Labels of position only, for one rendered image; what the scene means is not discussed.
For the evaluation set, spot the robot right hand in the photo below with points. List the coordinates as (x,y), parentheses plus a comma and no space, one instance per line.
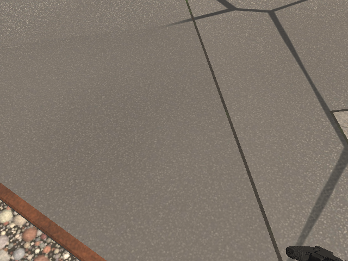
(307,253)

